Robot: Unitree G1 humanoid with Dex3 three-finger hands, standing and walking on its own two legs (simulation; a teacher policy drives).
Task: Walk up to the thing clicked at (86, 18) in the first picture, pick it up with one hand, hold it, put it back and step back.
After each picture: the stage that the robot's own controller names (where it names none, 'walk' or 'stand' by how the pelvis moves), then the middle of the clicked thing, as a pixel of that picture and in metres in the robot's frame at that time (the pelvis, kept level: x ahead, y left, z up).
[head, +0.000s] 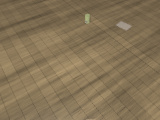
stand; (87, 18) +1.88 -0.05 -0.72
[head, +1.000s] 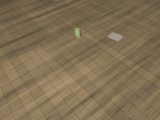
walk; (77, 32) +1.74 +0.20 -0.70
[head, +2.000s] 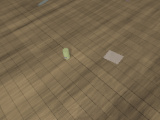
walk; (66, 53) +1.18 +0.31 -0.72
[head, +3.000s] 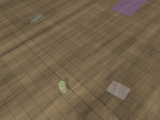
walk; (62, 87) +0.78 +0.29 -0.72
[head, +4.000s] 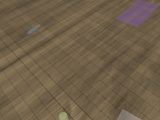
walk; (64, 118) +0.48 +0.25 -0.72
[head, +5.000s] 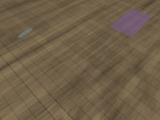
stand; out of the picture +0.39 +0.22 -0.72
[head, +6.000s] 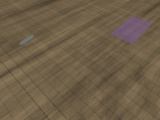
walk; out of the picture +0.37 +0.21 -0.72
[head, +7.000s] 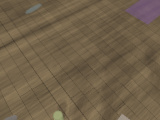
walk; (58, 117) +0.38 +0.17 -0.68
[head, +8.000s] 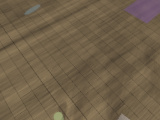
walk; (59, 118) +0.37 +0.19 -0.70
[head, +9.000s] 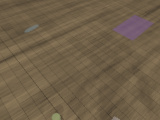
stand; out of the picture +0.52 +0.18 -0.72
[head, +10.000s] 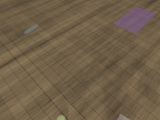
stand; out of the picture +0.47 +0.20 -0.72
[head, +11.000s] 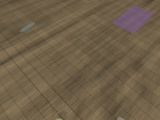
stand; out of the picture +0.43 +0.19 -0.73
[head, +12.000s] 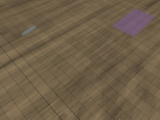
stand; out of the picture +0.43 +0.19 -0.73
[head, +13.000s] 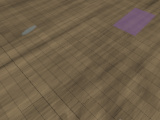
stand; out of the picture +0.42 +0.20 -0.73
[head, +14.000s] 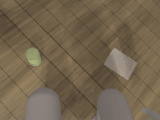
go down; (33, 57) +0.50 +0.23 -0.39
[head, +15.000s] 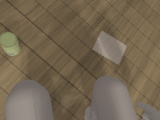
go down; (10, 44) +0.50 +0.27 -0.30
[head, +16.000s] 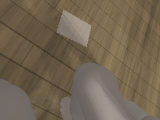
close in; out of the picture +0.47 +0.31 -0.23
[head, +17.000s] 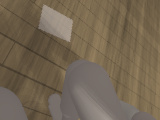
close; out of the picture +0.46 +0.33 -0.23
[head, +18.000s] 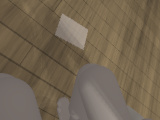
lift; out of the picture +0.43 +0.29 -0.20
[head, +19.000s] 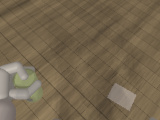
lift; (29, 86) +0.33 +0.19 -0.02
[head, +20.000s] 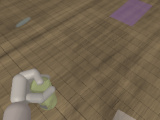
hold; (44, 94) +0.32 +0.15 -0.01
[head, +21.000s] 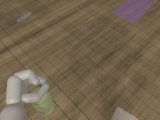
hold; (42, 101) +0.31 +0.17 -0.06
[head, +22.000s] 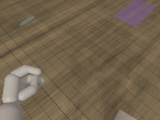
crouch; out of the picture +0.24 +0.27 -0.70
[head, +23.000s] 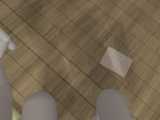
crouch; (7, 112) +0.25 +0.33 -0.42
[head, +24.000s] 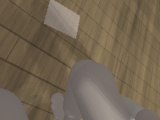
lower; out of the picture +0.15 +0.38 -0.26
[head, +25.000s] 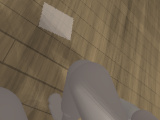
lower; out of the picture +0.10 +0.40 -0.26
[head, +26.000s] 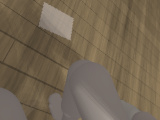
lower; out of the picture +0.05 +0.43 -0.26
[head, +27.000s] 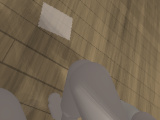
lower; out of the picture +0.01 +0.46 -0.26
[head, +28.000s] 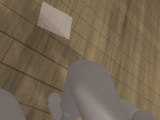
loosen; out of the picture -0.05 +0.49 -0.26
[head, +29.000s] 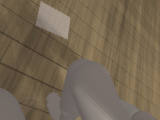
withdraw; out of the picture -0.10 +0.51 -0.26
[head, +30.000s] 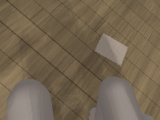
walk; out of the picture -0.09 +0.56 -0.32
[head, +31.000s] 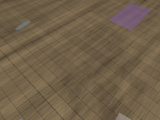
stand; out of the picture -0.11 +0.63 -0.68
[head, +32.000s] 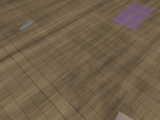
stand; out of the picture -0.13 +0.70 -0.69
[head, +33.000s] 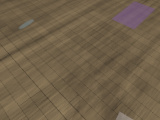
stand; out of the picture -0.19 +0.75 -0.69
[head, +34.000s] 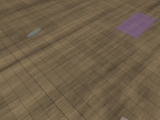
stand; out of the picture -0.21 +0.78 -0.75
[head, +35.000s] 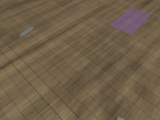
stand; out of the picture -0.30 +0.82 -0.75
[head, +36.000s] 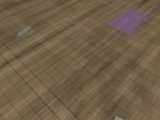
walk; out of the picture -0.34 +0.86 -0.75
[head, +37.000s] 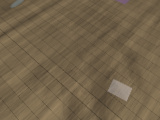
walk; out of the picture -0.23 +0.82 -0.73
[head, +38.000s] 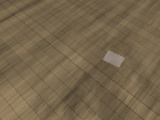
walk; out of the picture +0.07 +0.89 -0.71
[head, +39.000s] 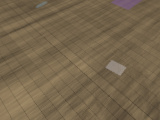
stand; out of the picture +0.28 +0.93 -0.73
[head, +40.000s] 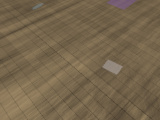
stand; out of the picture +0.28 +0.95 -0.75
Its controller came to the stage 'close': yes
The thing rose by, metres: 0.69
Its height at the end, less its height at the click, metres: -0.02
